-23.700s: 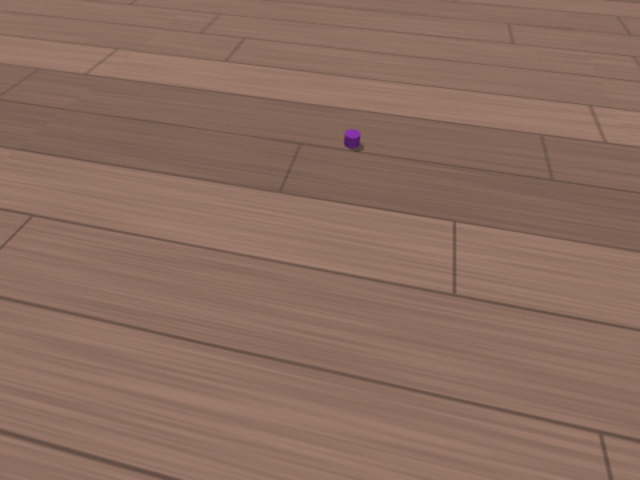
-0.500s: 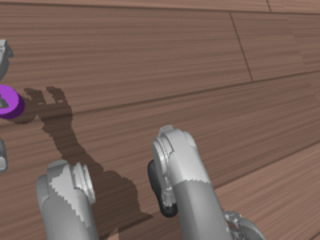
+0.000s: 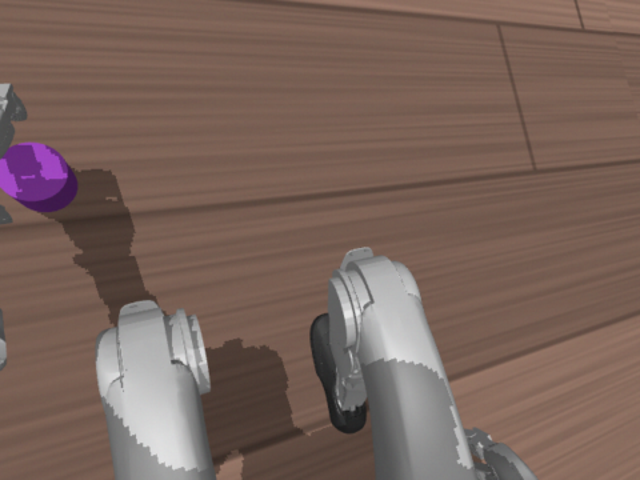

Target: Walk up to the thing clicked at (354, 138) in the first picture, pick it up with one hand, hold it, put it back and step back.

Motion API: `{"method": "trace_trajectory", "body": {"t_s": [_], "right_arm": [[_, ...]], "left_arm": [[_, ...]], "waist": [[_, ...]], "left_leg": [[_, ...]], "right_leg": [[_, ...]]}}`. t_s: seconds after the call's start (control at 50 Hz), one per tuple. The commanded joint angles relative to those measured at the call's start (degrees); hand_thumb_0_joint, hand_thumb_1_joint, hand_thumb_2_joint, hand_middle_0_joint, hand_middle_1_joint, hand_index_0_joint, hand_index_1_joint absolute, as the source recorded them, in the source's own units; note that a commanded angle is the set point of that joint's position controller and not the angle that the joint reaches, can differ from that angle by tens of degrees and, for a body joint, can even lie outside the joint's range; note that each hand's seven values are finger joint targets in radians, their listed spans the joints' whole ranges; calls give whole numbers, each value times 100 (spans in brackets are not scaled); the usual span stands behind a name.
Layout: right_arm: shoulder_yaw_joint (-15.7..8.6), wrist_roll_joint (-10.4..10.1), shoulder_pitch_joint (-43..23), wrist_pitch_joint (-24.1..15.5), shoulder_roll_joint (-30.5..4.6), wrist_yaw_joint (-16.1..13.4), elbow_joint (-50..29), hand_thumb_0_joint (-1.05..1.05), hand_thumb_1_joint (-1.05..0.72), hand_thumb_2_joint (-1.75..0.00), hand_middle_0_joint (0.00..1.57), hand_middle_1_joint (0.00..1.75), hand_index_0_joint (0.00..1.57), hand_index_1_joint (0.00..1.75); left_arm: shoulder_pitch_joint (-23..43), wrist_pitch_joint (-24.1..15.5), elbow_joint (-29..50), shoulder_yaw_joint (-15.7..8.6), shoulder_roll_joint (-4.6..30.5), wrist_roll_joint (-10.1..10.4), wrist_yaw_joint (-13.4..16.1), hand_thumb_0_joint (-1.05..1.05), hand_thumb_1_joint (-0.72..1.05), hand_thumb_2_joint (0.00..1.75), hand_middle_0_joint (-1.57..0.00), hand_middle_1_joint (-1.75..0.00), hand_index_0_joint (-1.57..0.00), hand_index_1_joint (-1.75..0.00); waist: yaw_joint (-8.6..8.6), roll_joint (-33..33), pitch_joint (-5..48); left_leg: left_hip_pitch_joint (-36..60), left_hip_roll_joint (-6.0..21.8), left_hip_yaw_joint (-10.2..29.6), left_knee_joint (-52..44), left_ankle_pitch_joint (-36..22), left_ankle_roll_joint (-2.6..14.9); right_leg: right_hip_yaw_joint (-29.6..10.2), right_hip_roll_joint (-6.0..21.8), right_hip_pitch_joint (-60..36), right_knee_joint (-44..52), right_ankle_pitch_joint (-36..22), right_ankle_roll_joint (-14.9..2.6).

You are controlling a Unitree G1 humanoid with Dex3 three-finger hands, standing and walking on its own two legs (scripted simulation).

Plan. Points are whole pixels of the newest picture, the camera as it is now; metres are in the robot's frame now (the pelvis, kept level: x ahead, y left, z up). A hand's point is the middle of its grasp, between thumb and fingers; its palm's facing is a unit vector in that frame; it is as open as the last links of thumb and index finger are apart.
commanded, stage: close in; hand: left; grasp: from above
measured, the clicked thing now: (39, 178) +0.51 +0.27 -0.29
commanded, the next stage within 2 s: rest palm in 0.10 s
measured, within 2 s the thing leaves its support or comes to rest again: neither
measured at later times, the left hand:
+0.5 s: hand (18, 183) +0.49 +0.28 -0.23, palm faces -0.51 -0.11 -0.85, open 13.7 cm
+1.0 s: hand (32, 176) +0.50 +0.27 -0.25, palm faces -0.44 -0.13 -0.89, open 14.0 cm
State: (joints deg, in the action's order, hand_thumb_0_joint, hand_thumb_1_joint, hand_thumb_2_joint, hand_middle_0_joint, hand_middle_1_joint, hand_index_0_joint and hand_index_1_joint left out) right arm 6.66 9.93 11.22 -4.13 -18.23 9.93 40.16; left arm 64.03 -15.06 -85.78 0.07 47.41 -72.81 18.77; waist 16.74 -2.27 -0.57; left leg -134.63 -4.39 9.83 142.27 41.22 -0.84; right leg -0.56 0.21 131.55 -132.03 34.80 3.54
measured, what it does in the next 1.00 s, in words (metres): stands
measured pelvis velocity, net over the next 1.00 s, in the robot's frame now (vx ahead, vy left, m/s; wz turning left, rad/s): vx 0.00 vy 0.01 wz -0.08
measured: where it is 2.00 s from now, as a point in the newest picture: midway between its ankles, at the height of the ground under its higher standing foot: (263, 430)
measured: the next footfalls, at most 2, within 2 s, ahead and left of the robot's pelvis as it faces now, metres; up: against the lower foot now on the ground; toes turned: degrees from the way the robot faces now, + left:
none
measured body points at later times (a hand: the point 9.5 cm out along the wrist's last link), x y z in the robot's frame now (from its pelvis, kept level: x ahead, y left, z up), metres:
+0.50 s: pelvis +0.00 +0.00 -0.01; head +0.28 +0.09 +0.33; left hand +0.51 +0.28 -0.18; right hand +0.00 -0.26 -0.07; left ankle +0.06 +0.12 -0.28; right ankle +0.13 -0.16 -0.28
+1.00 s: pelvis +0.00 +0.01 -0.02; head +0.28 +0.12 +0.32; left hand +0.52 +0.27 -0.20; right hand +0.02 -0.25 -0.06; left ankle +0.06 +0.12 -0.28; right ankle +0.12 -0.16 -0.28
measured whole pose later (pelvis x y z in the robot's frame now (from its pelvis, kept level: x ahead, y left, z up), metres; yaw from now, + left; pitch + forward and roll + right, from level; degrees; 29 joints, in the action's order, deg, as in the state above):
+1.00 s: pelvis +0.00 +0.01 -0.02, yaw -4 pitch +30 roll -16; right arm 14.1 14.1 9.3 -11.5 -20.1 16.5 35.4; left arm 66.8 -10.5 -102.0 -7.9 56.6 -78.6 33.1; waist 25.3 -4.9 -7.0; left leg -134.9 -3.1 12.7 147.6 43.8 0.6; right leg 2.3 -0.8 130.7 -133.6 34.7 4.0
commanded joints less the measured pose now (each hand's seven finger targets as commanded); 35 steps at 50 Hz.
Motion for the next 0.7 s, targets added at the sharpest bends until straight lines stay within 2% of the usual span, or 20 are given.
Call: {"method": "trace_trajectory", "body": {"t_s": [0.0,0.02,0.08,0.1,0.16,0.18,0.2,0.24,0.28,0.36,0.38,0.4,0.42,0.46,0.48,0.5,0.52,0.58,0.6,0.68], "right_arm": [[-490,31,1440,34,-1691,-74,59,0,-89,-89,20,30,20,30],[-467,36,1405,56,-1692,-54,36,0,-89,-89,20,30,20,30],[-380,58,1236,90,-1652,25,-66,0,-89,-89,20,30,20,30],[-373,87,1145,44,-1655,62,-107,0,-89,-89,20,30,20,30],[-360,65,1139,-9,-1719,126,-227,0,-89,-89,20,30,20,30],[-360,84,1101,-46,-1694,153,-230,0,-89,-89,20,30,20,30],[-357,112,1100,-94,-1749,190,-318,0,-88,-89,20,30,20,30],[-312,131,1119,-156,-1768,227,-318,0,-88,-89,20,30,20,30],[-283,141,1115,-160,-1732,212,-338,0,-89,-89,20,30,20,30],[-177,175,1163,-264,-1728,218,-313,0,-89,-89,20,30,20,30],[-156,175,1183,-272,-1761,196,-310,0,-89,-89,20,30,20,30],[-110,158,1188,-269,-1749,191,-296,0,-89,-90,20,30,20,30],[-76,204,1270,-283,-1814,184,-318,0,-89,-89,20,30,20,30],[-36,207,1292,-281,-1856,155,-282,0,-89,-90,20,30,20,30],[13,253,1322,-287,-1846,153,-255,0,-89,-90,20,30,20,30],[30,257,1320,-286,-1884,142,-270,0,-89,-90,20,30,20,30],[87,292,1254,-300,-1868,147,-276,0,-89,-90,20,30,20,30],[113,351,1256,-327,-1921,178,-248,0,-89,-90,20,30,20,30],[146,364,1158,-342,-1874,192,-264,0,-89,-90,20,30,20,30],[155,440,1123,-461,-1884,355,-219,0,-89,-90,20,30,20,30]], "left_arm": [[2068,-120,260,-185,965,-340,620,0,-47,94,-9,-101,-12,-98],[2008,-56,134,-269,1051,-478,720,0,-46,95,-11,-98,-13,-96],[2015,156,-285,-285,919,-775,977,0,-45,93,-10,-98,-13,-95],[2114,220,-416,-292,883,-782,1052,0,-44,92,-9,-100,-13,-96],[2315,403,-125,-582,1233,-761,1256,0,-46,94,-10,-98,-12,-96],[2348,451,-252,-568,1156,-737,1281,0,-46,94,-10,-97,-12,-95],[2303,486,-317,-730,1257,-762,1287,0,-47,97,-9,-97,-10,-96],[2109,546,-584,-913,1409,-709,1248,0,-48,97,-7,-98,-8,-97],[1948,566,-666,-981,1449,-617,1203,0,-48,99,-9,-98,-9,-98],[1827,478,-782,-757,1304,-431,963,0,-47,97,-7,-102,-9,-100],[1807,427,-615,-786,1453,-384,934,0,-46,98,-9,-102,-10,-101],[1873,360,-595,-708,1425,-306,902,0,-46,99,-10,-102,-11,-101],[2070,266,-486,-663,1409,-291,863,0,-46,100,-9,-102,-10,-101],[2183,102,-288,-627,1610,-281,878,0,-46,99,-9,-104,-11,-103],[2260,8,-244,-636,1694,-305,923,0,-46,97,-9,-102,-11,-101],[2264,-74,-105,-698,1845,-323,997,0,-46,98,-10,-102,-11,-101],[2107,-125,-352,-654,1789,-372,1058,0,-48,98,-10,-100,-10,-100],[2029,-277,-165,-848,2124,-599,1349,0,-48,99,-11,-98,-10,-98],[1908,-283,-265,-792,2124,-678,1459,0,-48,99,-11,-98,-10,-98],[1793,-101,-760,-786,1964,-836,1820,0,-48,104,-12,-96,-10,-98]], "waist": [[510,2671,3640],[426,2831,3625],[531,3017,3479],[602,2925,3349],[517,3158,3806],[579,2988,3759],[701,2821,3569],[780,2532,3315],[749,2309,3325],[896,2058,3186],[827,2072,3456],[866,2098,3477],[1014,2004,3422],[952,2246,3652],[1011,2335,3636],[920,2478,3728],[976,2436,3393],[887,2766,3469],[848,2856,3505],[983,2827,3096]], "left_leg": [[3224,193,-395,-1832,-1202,-40],[3336,200,-381,-1904,-1407,-85],[3556,224,-332,-1989,-1780,-113],[3405,219,-352,-1935,-1617,-77],[3487,197,-370,-1947,-1802,-50],[3398,204,-390,-1858,-1691,-15],[3316,214,-388,-1800,-1658,5],[2906,181,-446,-1700,-1418,82],[2575,148,-500,-1671,-1176,155],[2324,129,-519,-1551,-953,218],[2454,142,-478,-1570,-1084,205],[2487,161,-442,-1539,-1059,191],[2508,187,-395,-1435,-1123,179],[2775,217,-365,-1424,-1198,130],[2766,221,-380,-1383,-1221,122],[2895,234,-347,-1424,-1373,77],[2754,245,-360,-1332,-1292,63],[3135,280,-351,-1333,-1645,-14],[3125,278,-388,-1292,-1619,5],[3039,314,-348,-1324,-1626,5]], "right_leg": [[1136,-55,-1553,777,-1005,-526],[1141,-37,-1483,696,-1130,-545],[1179,-47,-1272,573,-1367,-559],[1168,-39,-1204,581,-1296,-542],[1097,-17,-1465,553,-1454,-543],[1085,-20,-1430,551,-1422,-528],[1089,-23,-1409,553,-1385,-498],[1049,-44,-1506,616,-1215,-475],[1004,-59,-1745,753,-1043,-461],[1048,-91,-1972,818,-905,-432],[1068,-100,-2126,816,-988,-424],[1085,-101,-2133,794,-960,-438],[1125,-82,-2127,800,-999,-428],[1177,-112,-2216,761,-1048,-456],[1205,-133,-2272,754,-1064,-457],[1228,-129,-2285,737,-1158,-474],[1274,-141,-2142,701,-1079,-503],[1315,-170,-2098,614,-1336,-498],[1313,-204,-2166,609,-1361,-510],[1380,-228,-1971,533,-1473,-430]]}}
